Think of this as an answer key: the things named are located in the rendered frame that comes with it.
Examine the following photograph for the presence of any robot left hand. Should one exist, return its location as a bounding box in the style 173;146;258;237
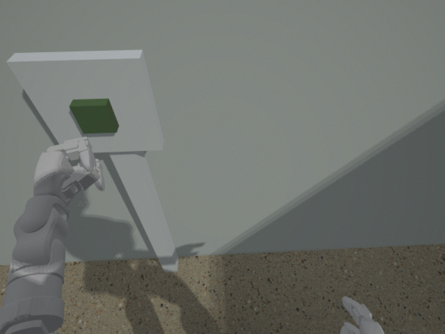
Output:
33;136;105;206

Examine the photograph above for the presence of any button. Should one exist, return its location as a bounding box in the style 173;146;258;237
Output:
70;99;119;134

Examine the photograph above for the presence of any robot left forearm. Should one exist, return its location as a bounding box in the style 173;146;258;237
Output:
0;196;70;334

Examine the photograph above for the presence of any panel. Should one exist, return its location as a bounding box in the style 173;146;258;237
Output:
6;49;179;272

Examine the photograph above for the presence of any robot right hand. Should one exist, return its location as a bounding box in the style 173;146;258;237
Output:
340;296;385;334

